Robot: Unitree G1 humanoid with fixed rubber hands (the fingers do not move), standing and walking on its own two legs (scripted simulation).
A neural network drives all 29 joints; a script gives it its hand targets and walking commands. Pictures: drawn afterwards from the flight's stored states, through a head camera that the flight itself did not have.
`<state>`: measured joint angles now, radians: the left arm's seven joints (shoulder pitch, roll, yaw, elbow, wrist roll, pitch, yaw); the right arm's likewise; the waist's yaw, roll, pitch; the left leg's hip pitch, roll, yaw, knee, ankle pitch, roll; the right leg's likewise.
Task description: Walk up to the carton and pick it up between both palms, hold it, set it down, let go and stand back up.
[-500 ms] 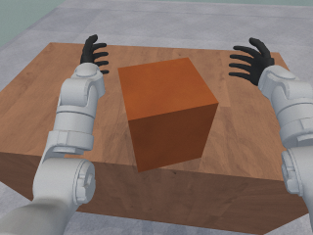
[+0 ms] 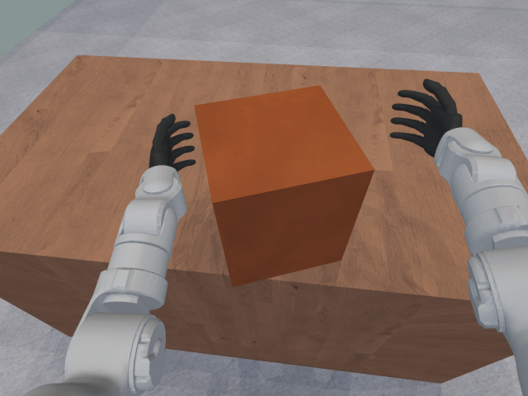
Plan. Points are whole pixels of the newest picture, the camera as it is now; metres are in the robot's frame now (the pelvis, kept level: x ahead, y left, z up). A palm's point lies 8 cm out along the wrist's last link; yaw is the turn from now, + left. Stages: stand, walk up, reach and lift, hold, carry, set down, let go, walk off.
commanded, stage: reach and lift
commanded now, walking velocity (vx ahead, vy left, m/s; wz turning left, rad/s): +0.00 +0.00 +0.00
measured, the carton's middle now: (274, 190) +0.45 +0.05 +0.04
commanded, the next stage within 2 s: none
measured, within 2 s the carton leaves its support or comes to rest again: neither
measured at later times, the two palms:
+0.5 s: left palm (178, 169) +0.41 +0.19 +0.12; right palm (402, 150) +0.48 -0.14 +0.13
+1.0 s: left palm (191, 169) +0.41 +0.17 +0.11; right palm (388, 149) +0.48 -0.12 +0.12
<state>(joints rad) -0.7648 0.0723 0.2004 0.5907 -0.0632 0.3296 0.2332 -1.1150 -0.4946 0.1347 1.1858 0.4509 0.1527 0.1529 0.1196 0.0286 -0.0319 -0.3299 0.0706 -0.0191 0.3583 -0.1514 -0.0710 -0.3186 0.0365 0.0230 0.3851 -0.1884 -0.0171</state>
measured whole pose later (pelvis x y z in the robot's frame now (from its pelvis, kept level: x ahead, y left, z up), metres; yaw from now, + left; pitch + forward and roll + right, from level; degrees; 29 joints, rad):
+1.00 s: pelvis +0.01 +0.00 +0.00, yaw +0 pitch +8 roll +0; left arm -0.80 -0.08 0.29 0.74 0.04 0.13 0.29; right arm -1.09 -0.29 0.13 1.30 0.33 -0.01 0.03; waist 0.12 0.03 -0.07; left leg -0.34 0.07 -0.02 0.36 -0.17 -0.07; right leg -0.32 0.04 0.02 0.37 -0.20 -0.02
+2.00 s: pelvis +0.02 +0.00 +0.00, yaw +0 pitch +9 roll +0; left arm -0.77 -0.18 0.56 0.74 0.30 0.05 0.18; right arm -1.06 -0.18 -0.23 1.29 -0.11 -0.05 0.06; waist 0.12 0.03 -0.12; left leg -0.34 0.08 -0.02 0.35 -0.17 -0.07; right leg -0.32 0.04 0.02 0.36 -0.20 -0.02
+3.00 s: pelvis -0.02 +0.00 +0.00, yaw +0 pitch +7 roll +0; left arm -0.75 -0.11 0.47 0.74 0.30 0.17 0.16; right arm -0.99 -0.11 -0.29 1.21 -0.13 -0.02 0.00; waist 0.12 0.03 -0.14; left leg -0.34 0.08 -0.01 0.34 -0.12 -0.07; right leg -0.32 0.04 0.02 0.35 -0.14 -0.02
